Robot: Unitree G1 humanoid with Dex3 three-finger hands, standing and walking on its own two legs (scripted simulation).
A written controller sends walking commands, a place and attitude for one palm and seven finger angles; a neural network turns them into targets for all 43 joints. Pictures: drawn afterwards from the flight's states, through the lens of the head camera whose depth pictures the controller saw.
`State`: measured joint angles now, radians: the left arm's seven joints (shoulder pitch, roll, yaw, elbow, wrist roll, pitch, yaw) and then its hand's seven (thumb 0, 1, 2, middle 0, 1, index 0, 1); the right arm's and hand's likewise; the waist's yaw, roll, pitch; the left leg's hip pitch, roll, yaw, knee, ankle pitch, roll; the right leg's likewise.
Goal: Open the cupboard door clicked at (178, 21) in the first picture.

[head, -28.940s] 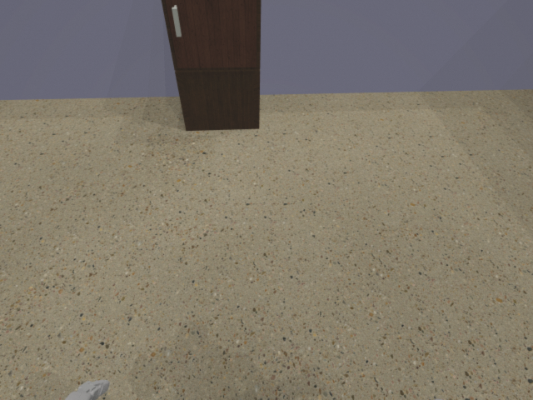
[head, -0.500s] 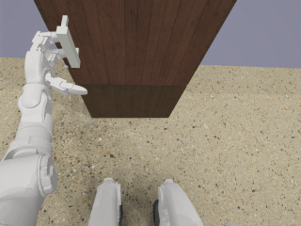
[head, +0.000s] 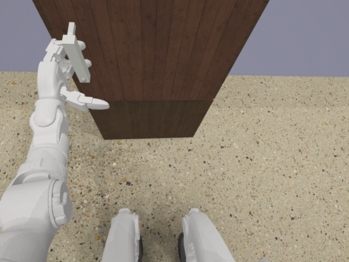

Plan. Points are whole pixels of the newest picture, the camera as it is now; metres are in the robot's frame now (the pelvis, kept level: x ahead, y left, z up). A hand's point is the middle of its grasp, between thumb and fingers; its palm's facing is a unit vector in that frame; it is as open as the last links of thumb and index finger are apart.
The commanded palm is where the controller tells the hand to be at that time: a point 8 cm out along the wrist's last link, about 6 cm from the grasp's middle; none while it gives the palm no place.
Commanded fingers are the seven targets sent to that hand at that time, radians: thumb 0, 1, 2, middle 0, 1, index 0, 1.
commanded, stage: close the thumb around the handle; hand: left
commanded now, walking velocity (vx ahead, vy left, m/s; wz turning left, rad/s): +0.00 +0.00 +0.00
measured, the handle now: (78, 54) +0.57 +0.19 +0.04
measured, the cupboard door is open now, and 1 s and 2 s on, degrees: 0 7 41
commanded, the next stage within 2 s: pull the door open along its arc in 0.58 s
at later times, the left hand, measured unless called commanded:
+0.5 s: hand (85, 79) +0.50 +0.17 +0.03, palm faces +0.03 -1.00 -0.01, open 6.4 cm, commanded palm +0.48 +0.20 +0.03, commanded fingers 0.00 0.90 0.90 -0.40 -1.35 -0.40 -1.35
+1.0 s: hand (89, 95) +0.46 +0.16 +0.03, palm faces +0.01 -1.00 -0.02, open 6.3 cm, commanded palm +0.41 +0.20 +0.03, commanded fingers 0.00 0.90 0.90 -0.40 -1.35 -0.40 -1.35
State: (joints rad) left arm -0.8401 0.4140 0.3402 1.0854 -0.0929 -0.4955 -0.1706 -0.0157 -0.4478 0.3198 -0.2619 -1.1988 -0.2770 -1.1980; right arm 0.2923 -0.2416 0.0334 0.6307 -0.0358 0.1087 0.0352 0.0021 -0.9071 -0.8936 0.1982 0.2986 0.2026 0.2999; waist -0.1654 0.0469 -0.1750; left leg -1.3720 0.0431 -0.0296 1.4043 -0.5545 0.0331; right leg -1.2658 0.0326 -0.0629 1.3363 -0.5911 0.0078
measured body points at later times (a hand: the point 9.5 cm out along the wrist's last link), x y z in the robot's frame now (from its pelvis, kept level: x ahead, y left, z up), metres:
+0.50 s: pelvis +0.00 -0.01 +0.00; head +0.16 +0.02 +0.41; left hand +0.50 +0.23 +0.04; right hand +0.03 -0.28 -0.12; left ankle +0.04 +0.10 -0.59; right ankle +0.02 -0.13 -0.59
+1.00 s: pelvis +0.00 -0.01 +0.01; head +0.15 +0.00 +0.43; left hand +0.46 +0.22 +0.04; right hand +0.06 -0.27 -0.11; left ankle +0.04 +0.10 -0.59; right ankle +0.02 -0.13 -0.59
